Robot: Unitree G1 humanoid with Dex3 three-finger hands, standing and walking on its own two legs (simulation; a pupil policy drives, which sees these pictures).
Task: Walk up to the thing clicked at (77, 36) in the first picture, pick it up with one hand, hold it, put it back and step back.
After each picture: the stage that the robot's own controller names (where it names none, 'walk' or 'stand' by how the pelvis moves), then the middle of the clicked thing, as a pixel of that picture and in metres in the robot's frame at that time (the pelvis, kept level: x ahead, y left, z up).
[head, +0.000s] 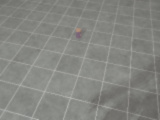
stand; (78, 33) +1.56 +0.03 -0.72
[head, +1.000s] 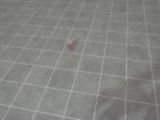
walk; (70, 45) +1.42 +0.24 -0.71
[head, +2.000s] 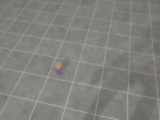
walk; (58, 68) +0.91 +0.27 -0.71
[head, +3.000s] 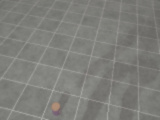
walk; (56, 109) +0.53 +0.18 -0.70
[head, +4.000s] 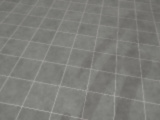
stand; out of the picture +0.34 +0.17 -0.70
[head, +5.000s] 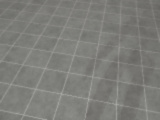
stand; out of the picture +0.31 +0.18 -0.72
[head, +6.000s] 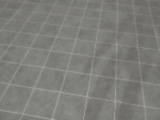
stand; out of the picture +0.32 +0.18 -0.72
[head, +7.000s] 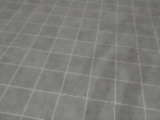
stand; out of the picture +0.31 +0.18 -0.73
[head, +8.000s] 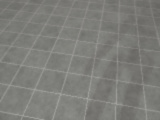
stand; out of the picture +0.30 +0.18 -0.73
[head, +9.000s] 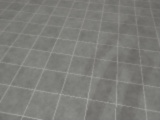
stand; out of the picture +0.30 +0.18 -0.73
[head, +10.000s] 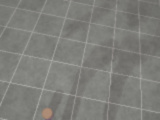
go down; (47, 114) +0.34 +0.17 -0.63
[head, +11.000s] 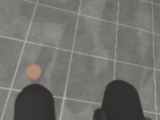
go down; (34, 74) +0.41 +0.18 -0.31
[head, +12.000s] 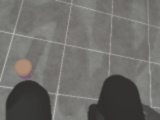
close in; (24, 69) +0.40 +0.19 -0.28
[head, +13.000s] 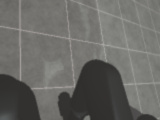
close; out of the picture +0.40 +0.21 -0.22
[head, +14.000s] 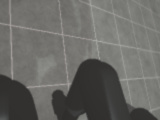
close; out of the picture +0.39 +0.22 -0.23
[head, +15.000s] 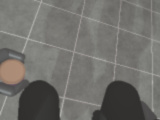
lift; (13, 75) +0.33 +0.24 -0.08
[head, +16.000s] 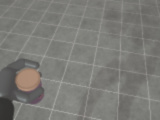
hold; (31, 87) +0.32 +0.16 +0.05
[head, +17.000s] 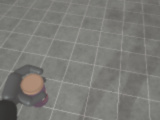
hold; (36, 91) +0.32 +0.16 +0.01
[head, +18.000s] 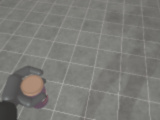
crouch; (36, 92) +0.32 +0.17 +0.01
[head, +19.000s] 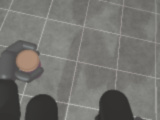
crouch; (31, 65) +0.40 +0.16 -0.08
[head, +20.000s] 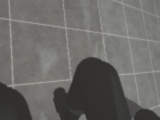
lower; out of the picture +0.42 +0.24 -0.23
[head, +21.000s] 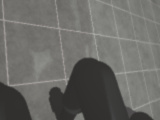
lower; out of the picture +0.42 +0.23 -0.23
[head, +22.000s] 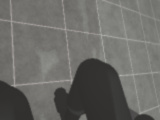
lower; out of the picture +0.42 +0.23 -0.22
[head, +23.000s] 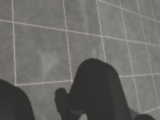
lower; out of the picture +0.41 +0.22 -0.22
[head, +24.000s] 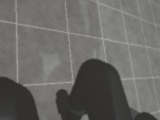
loosen; out of the picture +0.39 +0.19 -0.22
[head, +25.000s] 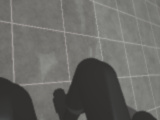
withdraw; out of the picture +0.39 +0.19 -0.23
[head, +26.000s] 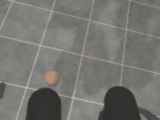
walk; (52, 79) +0.40 +0.13 -0.37
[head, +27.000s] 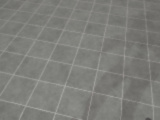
stand; out of the picture +0.31 +0.12 -0.66
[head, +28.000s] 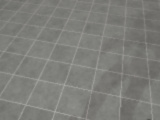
stand; out of the picture +0.33 +0.13 -0.66
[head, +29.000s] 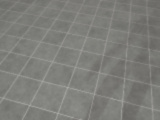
stand; out of the picture +0.33 +0.11 -0.70
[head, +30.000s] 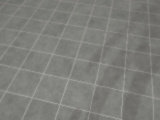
walk; out of the picture +0.35 +0.11 -0.71
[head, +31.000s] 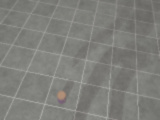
walk; (61, 97) +0.54 +0.11 -0.71
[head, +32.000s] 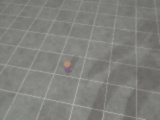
walk; (67, 67) +0.88 +0.17 -0.70
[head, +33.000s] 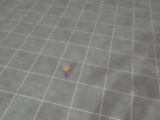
stand; (66, 71) +0.93 +0.14 -0.71
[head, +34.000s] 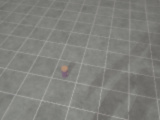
stand; (64, 71) +0.96 +0.15 -0.73
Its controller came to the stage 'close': yes
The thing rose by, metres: 0.72
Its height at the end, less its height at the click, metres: +0.00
